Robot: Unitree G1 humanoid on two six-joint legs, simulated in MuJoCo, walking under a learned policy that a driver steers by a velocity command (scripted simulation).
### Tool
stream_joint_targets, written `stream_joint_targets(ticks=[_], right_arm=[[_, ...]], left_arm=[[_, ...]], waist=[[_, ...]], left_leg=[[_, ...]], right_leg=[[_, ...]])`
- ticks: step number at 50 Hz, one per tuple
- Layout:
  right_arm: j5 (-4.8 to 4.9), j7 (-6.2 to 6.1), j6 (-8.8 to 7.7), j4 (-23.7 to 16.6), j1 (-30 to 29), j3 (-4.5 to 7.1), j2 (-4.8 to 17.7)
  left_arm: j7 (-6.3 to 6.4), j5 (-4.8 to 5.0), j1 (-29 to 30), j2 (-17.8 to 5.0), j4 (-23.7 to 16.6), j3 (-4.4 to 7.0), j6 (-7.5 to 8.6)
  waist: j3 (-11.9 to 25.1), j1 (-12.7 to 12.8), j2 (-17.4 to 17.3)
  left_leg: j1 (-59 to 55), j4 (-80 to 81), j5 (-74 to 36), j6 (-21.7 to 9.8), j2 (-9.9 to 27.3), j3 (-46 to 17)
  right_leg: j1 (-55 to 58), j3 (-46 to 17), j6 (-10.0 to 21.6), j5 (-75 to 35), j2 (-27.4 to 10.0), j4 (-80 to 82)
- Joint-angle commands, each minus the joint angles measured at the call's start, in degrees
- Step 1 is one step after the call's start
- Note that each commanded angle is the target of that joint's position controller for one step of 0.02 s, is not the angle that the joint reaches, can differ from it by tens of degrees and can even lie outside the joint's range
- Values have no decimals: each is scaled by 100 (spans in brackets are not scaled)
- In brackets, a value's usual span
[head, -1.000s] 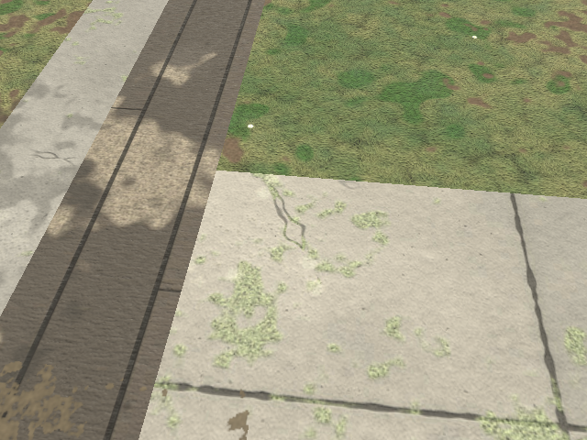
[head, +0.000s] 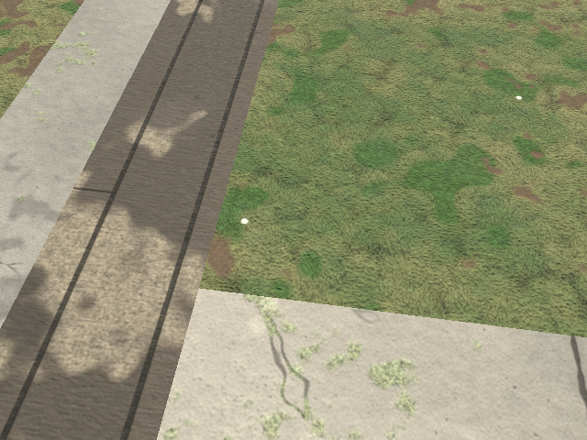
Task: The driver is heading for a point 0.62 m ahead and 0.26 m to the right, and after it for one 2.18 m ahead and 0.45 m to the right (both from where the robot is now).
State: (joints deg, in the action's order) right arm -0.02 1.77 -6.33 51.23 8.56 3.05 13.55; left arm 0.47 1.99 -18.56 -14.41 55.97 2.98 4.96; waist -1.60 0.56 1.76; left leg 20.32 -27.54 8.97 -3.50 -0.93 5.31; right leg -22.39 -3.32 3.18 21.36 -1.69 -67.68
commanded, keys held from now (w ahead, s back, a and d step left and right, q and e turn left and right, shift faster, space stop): w+e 0.82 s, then e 0.12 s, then q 0.06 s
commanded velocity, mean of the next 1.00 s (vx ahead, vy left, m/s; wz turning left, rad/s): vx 0.47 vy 0.00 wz -0.51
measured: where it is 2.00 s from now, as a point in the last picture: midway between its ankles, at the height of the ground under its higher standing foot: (367, 373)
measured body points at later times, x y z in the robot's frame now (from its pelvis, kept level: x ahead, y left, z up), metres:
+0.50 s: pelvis +0.26 -0.06 -0.02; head +0.30 -0.08 +0.43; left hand +0.50 +0.14 -0.12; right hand +0.21 -0.34 -0.16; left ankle +0.09 +0.09 -0.67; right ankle +0.34 -0.16 -0.74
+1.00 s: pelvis +0.53 -0.12 -0.01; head +0.57 -0.14 +0.43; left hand +0.73 +0.10 -0.13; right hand +0.60 -0.45 -0.09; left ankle +0.69 -0.08 -0.74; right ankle +0.35 -0.16 -0.68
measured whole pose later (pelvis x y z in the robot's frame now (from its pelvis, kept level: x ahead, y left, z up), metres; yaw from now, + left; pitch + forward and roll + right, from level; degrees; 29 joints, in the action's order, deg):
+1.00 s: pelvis +0.53 -0.12 -0.01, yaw -33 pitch +3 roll +1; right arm -1.4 1.0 -7.2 41.8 0.5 2.9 14.6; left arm 1.6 1.0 -19.2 -16.6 43.3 4.6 1.6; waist -1.5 3.7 1.2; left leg 27.8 -29.9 5.6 -2.4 -1.9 -0.8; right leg -16.1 -12.1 0.4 33.7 7.2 -58.4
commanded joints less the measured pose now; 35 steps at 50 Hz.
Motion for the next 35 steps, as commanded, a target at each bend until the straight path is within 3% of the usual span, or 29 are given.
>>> stream_joint_targets(ticks=[1, 2, 5, 8, 11, 14, 17, 20, 21, 22, 23, 24, 25, 26, 27, 28, 29, 32, 35], right_arm=[[-87, -10, -102, -75, 232, 84, 375], [-88, -27, -118, -8, 292, 99, 414], [-114, -124, -129, 121, 464, 166, 626], [-124, -220, -86, 184, 594, 171, 672], [-90, -287, -43, 208, 699, 173, 749], [-45, -327, 49, 327, 1062, 199, 826], [13, -337, 185, 371, 1221, 242, 921], [70, -382, 280, 245, 956, 310, 1163], [80, -401, 318, 201, 850, 334, 1250], [116, -404, 338, 143, 676, 333, 1285], [73, -399, 290, 29, 654, 298, 1213], [-119, -259, 108, -243, 1222, 9, 187], [131, -158, -187, -413, 686, 51, 586], [320, -118, -318, -590, 92, 123, 829], [260, -142, -359, -586, 32, 114, 810], [120, -186, -322, -505, 68, 167, 844], [67, -192, -231, -497, 215, 218, 897], [-54, -219, -21, -622, 165, 221, 717], [-91, -248, 16, -877, -551, 163, 574]], left_arm=[[41, 14, -213, -365, -282, 170, -58], [40, 25, -261, -264, -267, 171, -126], [53, -17, 135, -271, -445, 216, -225], [0, -54, 538, -258, -606, 236, -198], [-103, -85, 1069, -170, -804, 187, -173], [-213, -96, 1645, -61, -1092, 117, -172], [-334, -72, 1998, -44, -1390, 91, -178], [-415, -59, 1685, -282, -1533, 202, -209], [-418, -40, 1195, -467, -1468, 299, -221], [-379, -29, 353, -766, -1283, 462, -222], [-250, -54, -549, -1270, -1071, 674, -263], [-197, -43, -431, -1814, -1086, 727, -225], [-211, -136, -708, -1429, -1194, 598, -156], [-213, -170, -488, -1078, -1174, 504, -92], [-217, -115, -35, -839, -1261, 433, -54], [-222, -105, 402, -651, -1376, 367, -46], [-198, -145, 602, -537, -1471, 312, -37], [-106, -121, 521, -767, -1503, 344, -13], [5, -104, 219, -952, -1469, 392, -37]], waist=[[385, -15, -716], [289, 29, -682], [22, 17, -506], [-79, -58, -464], [-212, -217, -415], [-409, -439, -331], [-489, -491, -359], [-80, -113, -703], [215, 194, -816], [656, 677, -754], [1145, 1053, -228], [1535, 266, 1249], [2241, 611, 722], [1460, 670, 429], [985, 378, -45], [674, 126, -258], [595, -70, -216], [403, -217, -165], [201, -6, 23]], left_leg=[[-1152, 1798, -352, -688, 1551, -1523], [-1025, 1893, -576, -706, 1514, -1252], [-1076, 2048, -1088, -714, 1521, -721], [-1349, 2083, -1366, -619, 1473, -289], [-1535, 2127, -1467, -498, 1430, 134], [-2141, 1990, -1729, -488, 1613, 345], [-2749, 1609, -2354, -471, 1806, 526], [-2816, 635, -4893, -309, 1813, 801], [-2726, -111, -5606, -249, 1781, 847], [-2325, -1240, -5493, -99, 1605, 927], [-994, -2972, -3762, 166, 1309, 919], [1670, -5003, 2130, 482, 86, 350], [2383, -5655, 2471, 369, -100, -987], [2850, -5469, 1908, 189, 227, -1090], [2608, -4897, 1373, 120, 503, -1075], [2177, -4412, 1141, 171, 675, -1022], [1757, -4123, 978, 236, 797, -1057], [1462, -3307, 642, 523, 783, -892], [1500, -2006, -393, 686, 573, -783]], right_leg=[[-1046, -363, 55, -676, -642, -61], [-1060, -342, 44, -760, -649, -7], [-1658, -470, -33, -1402, -642, 403], [-2004, -465, -100, -2162, -550, 1187], [-1934, -85, -94, -2684, -498, 2059], [-2190, 201, -28, -2589, -477, 2593], [-2319, 521, 87, -2014, -375, 2899], [-1226, 1053, 375, -1201, 117, 2982], [-544, 1163, 520, -965, 342, 3000], [682, 1144, 731, -1305, 557, 3465], [2403, 119, 1040, -1334, 86, 3819], [4294, -3038, 2073, -982, -1406, 4156], [4687, -4445, 2338, -562, -1806, 5030], [4213, -3543, 1965, -995, -1606, 5114], [3313, -2736, 1713, -1505, -1336, 5106], [2455, -2162, 1532, -2049, -1095, 5174], [1923, -1867, 1470, -2370, -946, 5301], [1158, -1451, 1465, -2908, -742, 5515], [866, -1109, 1265, -2864, -456, 5520]])
Keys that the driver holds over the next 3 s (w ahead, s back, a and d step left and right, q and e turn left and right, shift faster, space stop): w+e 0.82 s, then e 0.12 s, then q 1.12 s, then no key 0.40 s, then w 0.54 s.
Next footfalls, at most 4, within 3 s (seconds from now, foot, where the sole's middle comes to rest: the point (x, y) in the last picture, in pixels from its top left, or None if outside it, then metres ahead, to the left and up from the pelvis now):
0.46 right None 0.38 -0.17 -0.77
0.94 left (342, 338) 0.72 -0.10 -0.77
1.30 right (427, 393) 0.58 -0.30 -0.77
1.64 left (319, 351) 0.68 -0.05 -0.77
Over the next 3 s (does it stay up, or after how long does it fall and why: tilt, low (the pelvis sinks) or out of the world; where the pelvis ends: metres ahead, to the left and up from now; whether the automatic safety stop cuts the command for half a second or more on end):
stays up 0.72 -0.16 0.01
